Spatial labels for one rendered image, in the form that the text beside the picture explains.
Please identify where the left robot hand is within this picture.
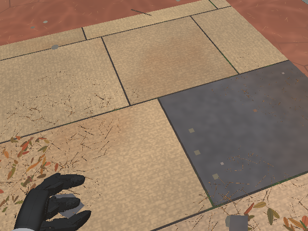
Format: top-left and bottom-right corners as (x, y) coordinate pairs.
(13, 172), (91, 231)

